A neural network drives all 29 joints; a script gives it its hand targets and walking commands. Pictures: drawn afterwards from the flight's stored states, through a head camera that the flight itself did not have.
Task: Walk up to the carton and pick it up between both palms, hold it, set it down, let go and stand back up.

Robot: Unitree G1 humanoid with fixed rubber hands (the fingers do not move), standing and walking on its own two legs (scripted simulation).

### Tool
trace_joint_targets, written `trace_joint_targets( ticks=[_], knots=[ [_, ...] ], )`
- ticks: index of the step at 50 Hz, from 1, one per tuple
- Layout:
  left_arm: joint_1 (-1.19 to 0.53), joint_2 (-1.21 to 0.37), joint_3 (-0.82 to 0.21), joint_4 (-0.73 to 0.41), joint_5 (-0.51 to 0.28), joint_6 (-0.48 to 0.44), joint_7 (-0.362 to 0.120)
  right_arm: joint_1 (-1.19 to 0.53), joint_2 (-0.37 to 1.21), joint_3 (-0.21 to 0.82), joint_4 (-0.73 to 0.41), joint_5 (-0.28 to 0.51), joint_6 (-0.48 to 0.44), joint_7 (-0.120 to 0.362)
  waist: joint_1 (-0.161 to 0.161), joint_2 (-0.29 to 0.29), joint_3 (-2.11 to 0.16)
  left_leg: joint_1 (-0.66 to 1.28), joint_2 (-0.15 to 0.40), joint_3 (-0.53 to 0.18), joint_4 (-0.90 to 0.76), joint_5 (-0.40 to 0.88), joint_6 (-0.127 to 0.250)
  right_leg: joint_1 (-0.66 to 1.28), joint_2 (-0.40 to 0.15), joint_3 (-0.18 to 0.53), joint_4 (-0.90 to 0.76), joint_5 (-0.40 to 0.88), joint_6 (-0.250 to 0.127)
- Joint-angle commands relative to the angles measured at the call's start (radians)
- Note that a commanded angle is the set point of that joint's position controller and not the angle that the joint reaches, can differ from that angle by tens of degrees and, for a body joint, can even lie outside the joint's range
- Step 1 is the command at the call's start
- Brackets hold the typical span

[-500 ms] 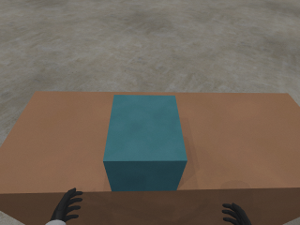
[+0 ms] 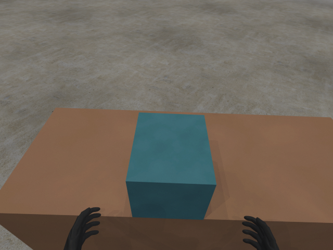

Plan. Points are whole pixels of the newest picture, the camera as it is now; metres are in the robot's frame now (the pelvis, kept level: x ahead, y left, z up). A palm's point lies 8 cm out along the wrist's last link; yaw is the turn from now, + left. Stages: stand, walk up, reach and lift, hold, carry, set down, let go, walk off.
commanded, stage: reach and lift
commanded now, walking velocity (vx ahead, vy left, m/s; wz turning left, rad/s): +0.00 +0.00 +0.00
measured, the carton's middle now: (169, 163) +0.41 -0.01 -0.04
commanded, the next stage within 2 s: none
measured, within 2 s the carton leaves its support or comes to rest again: neither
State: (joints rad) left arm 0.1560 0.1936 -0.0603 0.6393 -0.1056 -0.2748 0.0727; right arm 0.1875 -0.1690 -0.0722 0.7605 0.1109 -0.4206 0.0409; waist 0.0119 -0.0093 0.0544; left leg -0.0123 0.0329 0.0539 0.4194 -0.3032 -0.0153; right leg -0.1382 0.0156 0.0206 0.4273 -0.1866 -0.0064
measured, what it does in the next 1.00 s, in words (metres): stands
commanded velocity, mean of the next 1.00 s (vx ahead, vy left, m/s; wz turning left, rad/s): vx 0.00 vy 0.00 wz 0.00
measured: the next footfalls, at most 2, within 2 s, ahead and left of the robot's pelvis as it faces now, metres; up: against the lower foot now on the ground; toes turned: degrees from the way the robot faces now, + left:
none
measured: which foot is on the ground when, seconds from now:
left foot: down 0.00-1.00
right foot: down 0.00-1.00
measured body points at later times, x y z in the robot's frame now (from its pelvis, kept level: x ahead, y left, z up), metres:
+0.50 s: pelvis +0.01 +0.00 +0.00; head +0.00 +0.01 +0.45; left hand +0.23 +0.21 -0.03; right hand +0.24 -0.22 -0.03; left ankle -0.04 +0.12 -0.74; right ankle +0.04 -0.12 -0.74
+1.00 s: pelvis +0.01 +0.00 +0.00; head +0.01 +0.01 +0.45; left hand +0.32 +0.20 +0.03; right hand +0.32 -0.22 +0.03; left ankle -0.04 +0.12 -0.74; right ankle +0.04 -0.12 -0.74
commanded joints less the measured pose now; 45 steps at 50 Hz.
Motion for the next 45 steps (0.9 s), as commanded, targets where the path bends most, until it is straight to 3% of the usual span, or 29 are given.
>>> trace_joint_targets(
  ticks=[1,12,17,24,32,37,45],
  knots=[
    [-0.094,0.081,0.014,-0.094,-0.02,-0.085,-0.002,-0.086,-0.11,-0.015,-0.086,0.03,-0.064,0.001,-0.006,0.021,-0.038,-0.176,-0.024,0.0,-0.084,0.145,-0.037,0.108,0.004,0.015,-0.067,0.07,-0.038],
    [-0.108,0.07,-0.019,-0.098,-0.063,-0.223,-0.006,-0.145,-0.121,0.027,-0.087,0.102,-0.155,0.008,-0.014,0.006,-0.06,-0.198,-0.036,-0.03,-0.04,0.217,-0.047,0.108,0.01,0.009,-0.037,0.142,-0.028],
    [-0.166,0.072,-0.024,-0.094,-0.079,-0.217,0.003,-0.204,-0.131,0.042,-0.085,0.121,-0.136,0.008,-0.015,0.012,-0.086,-0.221,-0.036,-0.03,-0.046,0.188,-0.045,0.099,0.009,0.012,-0.033,0.111,-0.031],
    [-0.253,0.071,-0.013,-0.124,-0.082,-0.149,0.018,-0.301,-0.146,0.039,-0.125,0.126,-0.075,-0.001,-0.019,0.012,-0.145,-0.222,-0.035,-0.023,-0.057,0.197,-0.042,0.122,0.009,0.014,-0.033,0.136,-0.031],
    [-0.313,0.05,0.033,-0.171,-0.055,-0.03,0.011,-0.356,-0.172,0.053,-0.176,0.144,0.018,-0.018,-0.016,-0.002,-0.194,-0.172,-0.036,-0.019,-0.071,0.315,-0.04,0.172,0.017,0.018,-0.053,0.253,-0.028],
    [-0.392,0.039,0.054,-0.189,-0.045,0.046,0.003,-0.426,-0.178,0.047,-0.212,0.14,0.08,-0.026,-0.022,-0.02,-0.169,-0.177,-0.035,-0.013,-0.099,0.293,-0.027,0.183,0.014,0.02,-0.075,0.251,-0.024],
    [-0.534,0.054,0.088,-0.269,-0.029,0.138,0.01,-0.558,-0.212,0.035,-0.269,0.158,0.153,-0.029,-0.012,0.004,-0.269,-0.152,-0.033,-0.005,-0.102,0.337,-0.026,0.201,0.02,0.014,-0.074,0.288,-0.023]
  ],
)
